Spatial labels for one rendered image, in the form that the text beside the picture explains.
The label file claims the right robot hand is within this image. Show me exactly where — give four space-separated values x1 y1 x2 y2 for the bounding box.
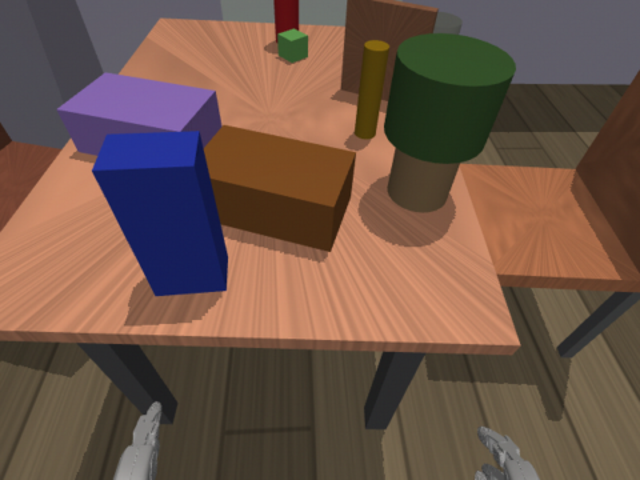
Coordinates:
474 426 540 480

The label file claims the left robot hand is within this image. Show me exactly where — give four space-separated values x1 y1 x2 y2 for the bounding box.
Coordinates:
113 401 162 480

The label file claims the table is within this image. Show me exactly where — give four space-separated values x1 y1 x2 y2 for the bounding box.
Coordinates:
0 18 521 430

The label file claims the potted plant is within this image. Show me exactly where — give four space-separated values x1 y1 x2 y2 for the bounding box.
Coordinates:
384 33 516 213

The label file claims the chair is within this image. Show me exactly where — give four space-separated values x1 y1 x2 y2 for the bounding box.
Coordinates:
459 70 640 358
0 123 62 232

